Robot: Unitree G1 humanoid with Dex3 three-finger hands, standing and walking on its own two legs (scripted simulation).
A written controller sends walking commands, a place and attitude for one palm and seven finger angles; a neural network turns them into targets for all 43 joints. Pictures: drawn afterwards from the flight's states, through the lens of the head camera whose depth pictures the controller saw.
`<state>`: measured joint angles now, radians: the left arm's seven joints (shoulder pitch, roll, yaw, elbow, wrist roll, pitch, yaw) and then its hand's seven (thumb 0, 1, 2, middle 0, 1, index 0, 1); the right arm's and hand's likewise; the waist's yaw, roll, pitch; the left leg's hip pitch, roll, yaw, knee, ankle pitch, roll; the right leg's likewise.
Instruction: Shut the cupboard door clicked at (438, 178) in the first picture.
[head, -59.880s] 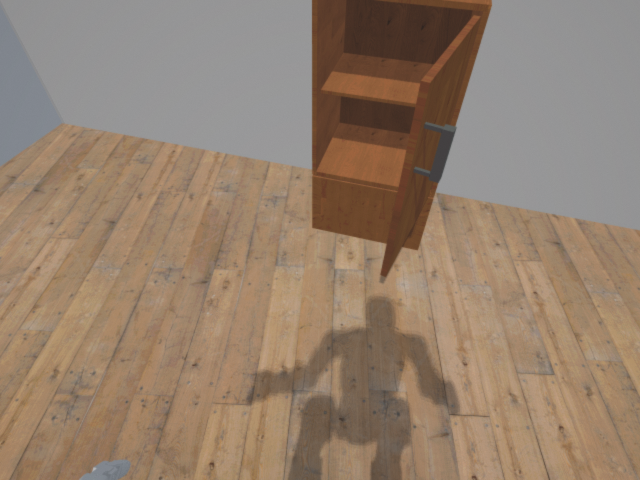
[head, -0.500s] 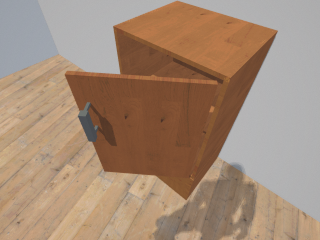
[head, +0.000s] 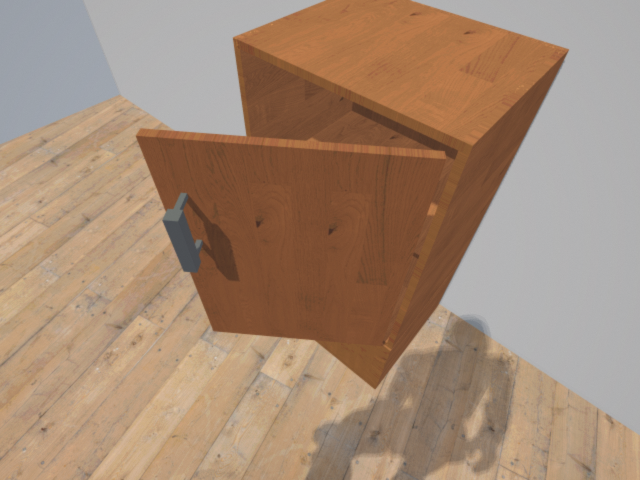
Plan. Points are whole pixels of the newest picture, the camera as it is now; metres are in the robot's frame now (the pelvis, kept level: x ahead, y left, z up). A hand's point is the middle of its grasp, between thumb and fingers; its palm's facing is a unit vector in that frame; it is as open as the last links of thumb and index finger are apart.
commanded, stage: raise the hand and make a fist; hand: left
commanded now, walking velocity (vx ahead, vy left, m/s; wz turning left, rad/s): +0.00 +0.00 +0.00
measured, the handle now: (187, 233) +0.48 +0.26 -0.02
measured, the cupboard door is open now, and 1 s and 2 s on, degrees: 36 36 36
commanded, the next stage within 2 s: bring the fist close to the handle in 1.88 s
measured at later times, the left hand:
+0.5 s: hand out of the picture +0.09 +0.19 -0.06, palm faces +0.11 -0.99 -0.05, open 5.6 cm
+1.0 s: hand (166, 466) +0.15 +0.20 -0.06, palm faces -0.07 -1.00 -0.01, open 3.4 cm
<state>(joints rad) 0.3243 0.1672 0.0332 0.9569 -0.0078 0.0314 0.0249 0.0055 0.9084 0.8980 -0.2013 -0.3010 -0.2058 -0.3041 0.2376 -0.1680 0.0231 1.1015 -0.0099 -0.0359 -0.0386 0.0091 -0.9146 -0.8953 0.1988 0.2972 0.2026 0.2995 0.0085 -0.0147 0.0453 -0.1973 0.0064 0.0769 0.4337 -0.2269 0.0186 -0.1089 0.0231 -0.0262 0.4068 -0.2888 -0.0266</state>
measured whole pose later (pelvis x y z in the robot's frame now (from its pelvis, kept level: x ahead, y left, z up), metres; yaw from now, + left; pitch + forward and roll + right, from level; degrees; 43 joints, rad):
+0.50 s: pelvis -0.07 -0.02 -0.11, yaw +3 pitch +13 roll -2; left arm 0.51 0.23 0.15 0.03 -0.30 -0.60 -0.30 0.02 0.90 0.90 -0.52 -0.65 -0.53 -0.65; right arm 0.15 -0.27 -0.04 0.53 0.01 -0.27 -0.04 0.01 -0.91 -0.90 0.20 0.30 0.20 0.30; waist 0.06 0.00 -0.14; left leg -1.01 0.03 -0.03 1.26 -0.47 0.00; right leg -0.88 0.02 -0.14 1.24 -0.59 -0.07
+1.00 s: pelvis -0.06 +0.02 -0.10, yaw +1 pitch +15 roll -4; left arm 0.43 0.24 0.08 -0.04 -0.26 -0.40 -0.27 0.01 0.91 0.90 -0.97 -1.15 -0.98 -1.15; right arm 0.26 -0.26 0.00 0.54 0.03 -0.20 -0.05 0.02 -0.90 -0.90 0.20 0.30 0.20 0.30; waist 0.00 0.04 -0.14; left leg -0.99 0.02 0.02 1.20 -0.47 0.06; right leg -0.86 0.01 -0.10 1.15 -0.55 -0.01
